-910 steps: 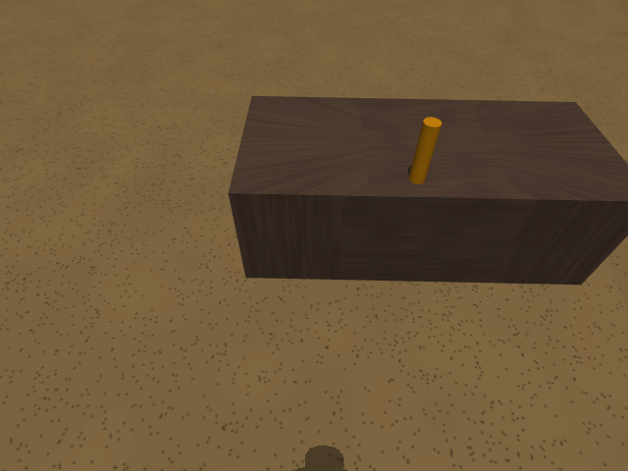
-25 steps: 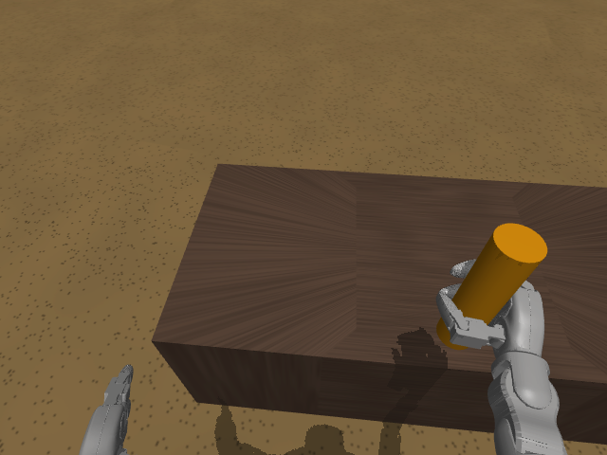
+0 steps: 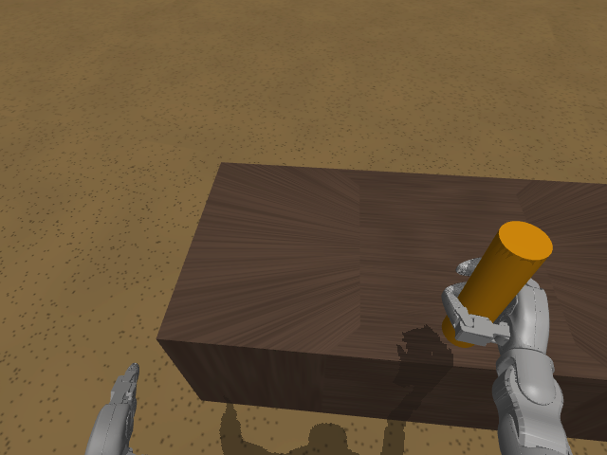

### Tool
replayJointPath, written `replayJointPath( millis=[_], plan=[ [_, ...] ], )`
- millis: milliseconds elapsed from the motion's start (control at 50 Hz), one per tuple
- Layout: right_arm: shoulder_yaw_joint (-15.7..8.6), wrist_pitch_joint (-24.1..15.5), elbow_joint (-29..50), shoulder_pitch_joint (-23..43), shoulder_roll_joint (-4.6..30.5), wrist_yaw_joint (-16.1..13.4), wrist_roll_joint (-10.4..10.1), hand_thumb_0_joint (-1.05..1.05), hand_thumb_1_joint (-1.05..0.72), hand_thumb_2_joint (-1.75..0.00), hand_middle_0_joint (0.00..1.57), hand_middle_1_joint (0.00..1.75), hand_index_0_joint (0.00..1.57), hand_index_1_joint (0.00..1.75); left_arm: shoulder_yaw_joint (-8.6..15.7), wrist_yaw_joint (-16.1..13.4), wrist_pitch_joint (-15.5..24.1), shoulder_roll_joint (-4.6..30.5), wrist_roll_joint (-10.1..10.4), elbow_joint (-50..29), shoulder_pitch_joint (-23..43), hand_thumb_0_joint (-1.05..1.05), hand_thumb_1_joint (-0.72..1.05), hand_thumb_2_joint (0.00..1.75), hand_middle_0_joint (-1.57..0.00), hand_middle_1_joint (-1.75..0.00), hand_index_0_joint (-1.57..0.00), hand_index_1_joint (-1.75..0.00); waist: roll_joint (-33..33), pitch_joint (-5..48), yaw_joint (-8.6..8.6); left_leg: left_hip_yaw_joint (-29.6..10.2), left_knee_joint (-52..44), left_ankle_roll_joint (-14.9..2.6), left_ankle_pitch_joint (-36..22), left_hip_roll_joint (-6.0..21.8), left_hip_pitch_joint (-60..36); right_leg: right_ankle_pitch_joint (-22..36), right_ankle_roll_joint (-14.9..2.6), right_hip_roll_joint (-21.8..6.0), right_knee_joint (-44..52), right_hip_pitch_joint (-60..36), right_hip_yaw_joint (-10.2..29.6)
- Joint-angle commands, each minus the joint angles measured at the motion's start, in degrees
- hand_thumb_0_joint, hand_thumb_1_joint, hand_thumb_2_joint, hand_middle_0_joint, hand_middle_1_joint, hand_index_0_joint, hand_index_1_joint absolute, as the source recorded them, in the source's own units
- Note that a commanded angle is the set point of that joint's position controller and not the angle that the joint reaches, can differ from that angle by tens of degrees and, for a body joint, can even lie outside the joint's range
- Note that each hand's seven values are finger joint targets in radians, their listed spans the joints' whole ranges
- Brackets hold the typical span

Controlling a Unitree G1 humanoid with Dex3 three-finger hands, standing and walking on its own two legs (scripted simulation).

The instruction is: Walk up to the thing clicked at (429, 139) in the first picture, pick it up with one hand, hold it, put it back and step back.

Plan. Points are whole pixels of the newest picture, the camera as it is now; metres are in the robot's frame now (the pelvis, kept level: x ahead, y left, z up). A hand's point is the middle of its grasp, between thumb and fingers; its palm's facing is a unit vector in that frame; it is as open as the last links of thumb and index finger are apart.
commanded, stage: crouch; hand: right
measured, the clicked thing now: (487, 293) +0.33 -0.19 +0.07
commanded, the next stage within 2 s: lower in 0.96 s
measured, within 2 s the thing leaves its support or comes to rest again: rests again in 1.98 s
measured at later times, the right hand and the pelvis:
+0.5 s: hand (457, 295) +0.40 -0.20 -0.05, palm faces +0.17 +0.99 +0.02, open 6.9 cm; pelvis -0.01 -0.01 -0.05, yaw +1 degrees
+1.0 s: hand (452, 295) +0.43 -0.21 -0.10, palm faces +0.19 +0.98 +0.00, open 6.9 cm; pelvis -0.01 -0.01 -0.08, yaw +2 degrees
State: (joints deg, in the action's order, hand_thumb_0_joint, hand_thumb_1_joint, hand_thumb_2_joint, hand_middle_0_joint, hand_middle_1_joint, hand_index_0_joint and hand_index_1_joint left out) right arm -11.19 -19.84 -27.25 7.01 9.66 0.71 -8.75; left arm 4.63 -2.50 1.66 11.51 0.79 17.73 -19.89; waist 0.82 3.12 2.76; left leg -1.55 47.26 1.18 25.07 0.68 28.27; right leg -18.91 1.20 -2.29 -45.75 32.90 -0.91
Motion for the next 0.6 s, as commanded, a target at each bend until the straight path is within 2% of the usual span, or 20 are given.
replayJointPath(
  millis=[0,40,60,100,120,140,160,200,220,240,280,320,340,380,420,480,520,540,560,580],
  plan=[
    [-3.5,-5.5,8.0,20.5,8.3,1.2,-0.6,0.0,-0.46,-1.29,1.33,1.4,1.35,1.4,5.5,-0.5,3.9,9.0,-0.5,-7.5,2.9,0.0,-0.54,0.05,-0.04,-0.05,-0.05,-0.05,0.3,11.7,1.66,0.6,-7.2,-0.2,-12.4,-0.7,5.6,5.6,-2.15,1.1,3.3,-9.3,-0.8],
    [-5.4,-6.7,5.6,22.2,9.9,1.4,-0.4,0.0,-0.45,-1.29,1.33,1.4,1.35,1.4,5.1,-0.4,4.5,8.8,-0.7,-8.5,3.4,0.0,-0.54,0.04,-0.05,-0.05,-0.05,-0.05,1.3,12.9,1.84,0.3,-6.0,-0.28,-11.6,-0.7,6.4,4.8,-2.25,1.0,1.9,-7.7,-0.4],
    [-5.5,-7.7,4.9,23.8,10.1,1.6,-0.5,0.0,-0.45,-1.28,1.32,1.4,1.35,1.4,3.1,-0.1,4.7,6.7,-0.8,-8.3,3.1,0.0,-0.54,0.04,-0.05,-0.05,-0.05,-0.05,0.4,13.1,1.9,0.0,-5.3,-0.27,-11.3,-0.6,7.0,4.7,-2.15,1.0,0.8,-6.8,-0.4],
    [-7.0,-9.6,3.5,26.6,11.6,2.0,-0.4,0.0,-0.45,-1.28,1.33,1.4,1.35,1.4,2.9,0.0,5.2,6.7,-1.1,-11.5,3.9,0.0,-0.53,0.04,-0.05,-0.05,-0.05,-0.05,1.4,16.1,2.35,-0.6,-4.2,-0.21,-11.1,-0.6,7.5,4.5,-2.24,1.1,-1.5,-5.3,0.0],
    [-8.1,-10.3,2.8,27.8,12.6,1.9,-0.5,0.0,-0.43,-1.27,1.31,1.38,1.33,1.38,4.4,-0.1,5.5,8.0,-1.2,-12.5,3.2,0.0,-0.54,0.04,-0.05,-0.05,-0.05,-0.05,1.6,18.5,3.18,-0.7,-3.4,-0.01,-12.7,-0.7,7.1,5.5,-2.36,1.1,-2.5,-5.1,0.0],
    [-8.3,-11.1,3.1,28.9,13.1,2.0,-0.3,0.0,-0.43,-1.27,1.32,1.39,1.34,1.39,2.3,0.1,5.7,6.9,-1.5,-14.5,2.9,0.0,-0.54,0.05,-0.05,-0.06,-0.05,-0.05,1.2,21.1,2.76,-0.7,-2.2,0.04,-14.3,-0.9,6.5,6.9,-2.34,1.1,-3.4,-5.3,0.2],
    [-9.0,-11.7,0.8,29.4,14.0,2.1,-0.2,0.0,-0.45,-1.27,1.32,1.39,1.34,1.39,3.7,0.0,5.5,7.9,-1.6,-13.4,1.9,0.0,-0.54,0.05,-0.05,-0.06,-0.06,-0.05,0.5,20.7,3.08,-0.7,-1.3,-0.14,-13.8,-1.0,8.1,6.4,-2.28,1.1,-4.1,-4.1,0.2],
    [-8.7,-12.8,-2.4,31.4,13.6,2.8,0.1,0.0,-0.45,-1.28,1.32,1.39,1.34,1.39,3.2,0.3,5.6,7.3,-2.0,-13.8,1.1,0.0,-0.54,0.05,-0.05,-0.06,-0.05,-0.05,-1.6,21.1,3.59,-0.8,0.4,-0.13,-14.1,-1.1,10.5,6.5,-2.26,1.2,-6.0,-2.4,0.4],
    [-10.6,-13.3,-3.6,32.4,15.7,2.8,0.3,0.0,-0.47,-1.27,1.32,1.38,1.34,1.38,5.3,0.2,5.6,9.1,-2.2,-14.3,1.2,0.0,-0.54,0.05,-0.05,-0.06,-0.06,-0.05,-2.1,22.7,3.85,-0.4,1.4,-0.38,-13.2,-1.4,11.7,5.9,-2.12,1.0,-6.5,-1.8,0.7],
    [-11.9,-13.9,-4.1,33.1,18.3,2.8,0.6,0.0,-0.46,-1.29,1.33,1.4,1.36,1.4,5.1,0.3,5.6,9.5,-2.3,-14.3,0.3,0.0,-0.54,0.05,-0.05,-0.06,-0.05,-0.05,-3.6,23.0,3.52,-0.3,1.9,-0.55,-12.3,-1.4,12.3,5.3,-1.99,1.0,-7.0,-1.3,0.7],
    [-10.7,-14.7,-4.9,36.4,16.5,3.2,1.1,0.0,-0.47,-1.31,1.35,1.42,1.37,1.42,3.4,0.7,5.8,8.1,-2.9,-18.5,0.3,0.0,-0.54,0.05,-0.05,-0.06,-0.06,-0.05,-4.9,26.6,4.68,0.3,3.4,-0.69,-13.0,-2.0,13.6,6.3,-1.93,0.7,-8.2,-2.0,1.1],
    [-10.5,-15.1,-8.7,36.2,15.6,3.8,1.2,0.0,-0.48,-1.3,1.34,1.41,1.36,1.41,1.3,1.1,5.5,6.1,-3.0,-16.6,-1.3,0.0,-0.54,0.05,-0.05,-0.06,-0.06,-0.05,-6.7,24.2,4.05,0.6,4.7,-1.04,-10.2,-2.1,17.2,4.1,-1.63,0.6,-8.5,0.4,1.2],
    [-10.6,-15.3,-12.1,35.7,15.5,4.1,1.2,0.0,-0.5,-1.3,1.34,1.41,1.36,1.41,2.3,1.3,5.3,6.7,-3.2,-15.7,-2.2,0.0,-0.54,0.05,-0.05,-0.06,-0.06,-0.05,-7.0,23.2,4.68,1.0,5.4,-1.08,-10.0,-2.3,18.6,4.0,-1.57,0.6,-9.2,1.5,1.3],
    [-14.0,-16.1,-8.6,39.2,21.4,3.8,1.8,0.0,-0.51,-1.29,1.34,1.4,1.36,1.4,5.0,1.1,5.5,10.6,-3.5,-21.4,0.7,0.0,-0.53,0.04,-0.05,-0.06,-0.06,-0.05,-7.6,30.0,4.39,1.2,6.5,-1.17,-11.0,-2.5,17.1,5.4,-1.53,0.3,-10.2,0.4,1.8],
    [-11.2,-15.8,-13.0,36.6,15.8,4.4,1.7,0.0,-0.53,-1.32,1.36,1.43,1.38,1.43,4.6,1.5,5.0,10.1,-3.9,-22.4,-1.7,0.0,-0.53,0.04,-0.05,-0.06,-0.06,-0.05,-6.7,28.6,6.09,2.2,7.6,-1.21,-12.0,-2.9,18.4,6.4,-1.6,0.1,-10.9,1.2,2.0],
    [-13.4,-16.5,-13.6,37.2,18.5,4.2,1.9,0.0,-0.57,-1.31,1.38,1.42,1.39,1.42,4.4,1.8,4.5,10.3,-3.8,-24.7,-2.7,0.0,-0.53,0.05,-0.05,-0.06,-0.06,-0.05,-7.4,30.7,5.47,2.8,9.2,-1.3,-12.8,-3.2,19.6,8.9,-1.48,-0.2,-12.4,0.7,2.4],
    [-14.9,-16.6,-13.8,38.1,20.2,3.6,2.2,0.0,-0.58,-1.32,1.38,1.43,1.4,1.43,6.9,1.9,3.9,12.6,-4.1,-25.6,-3.3,0.0,-0.53,0.05,-0.05,-0.06,-0.06,-0.05,-5.6,31.0,6.4,3.0,9.5,-1.02,-13.7,-3.4,19.4,8.9,-1.85,-0.3,-13.5,2.5,2.7],
    [-14.2,-16.6,-15.1,38.5,18.6,3.5,2.5,0.0,-0.57,-1.31,1.38,1.42,1.39,1.43,5.7,2.2,3.8,11.4,-4.4,-26.0,-4.1,0.0,-0.53,0.05,-0.05,-0.06,-0.06,-0.05,-5.5,29.3,6.97,3.1,10.0,-1.09,-13.0,-3.4,20.7,7.9,-1.87,-0.3,-13.8,3.8,2.6],
    [-13.4,-17.1,-14.3,38.4,17.4,3.3,2.4,0.0,-0.58,-1.3,1.37,1.41,1.38,1.41,3.9,2.6,3.8,9.8,-4.4,-26.0,-3.4,0.0,-0.53,0.05,-0.05,-0.06,-0.06,-0.05,-6.7,27.9,5.93,3.0,10.5,-1.35,-11.9,-3.3,21.2,6.7,-1.62,-0.2,-13.7,5.5,2.3],
    [-14.4,-17.3,-16.0,38.7,18.3,3.1,2.7,0.0,-0.56,-1.29,1.36,1.41,1.37,1.41,4.5,2.7,3.6,9.6,-4.3,-25.1,-4.6,0.0,-0.52,0.04,-0.05,-0.06,-0.06,-0.05,-6.7,27.0,6.25,3.0,10.7,-1.39,-10.9,-3.4,22.3,5.7,-1.67,-0.3,-14.0,6.6,2.4]
  ],
)
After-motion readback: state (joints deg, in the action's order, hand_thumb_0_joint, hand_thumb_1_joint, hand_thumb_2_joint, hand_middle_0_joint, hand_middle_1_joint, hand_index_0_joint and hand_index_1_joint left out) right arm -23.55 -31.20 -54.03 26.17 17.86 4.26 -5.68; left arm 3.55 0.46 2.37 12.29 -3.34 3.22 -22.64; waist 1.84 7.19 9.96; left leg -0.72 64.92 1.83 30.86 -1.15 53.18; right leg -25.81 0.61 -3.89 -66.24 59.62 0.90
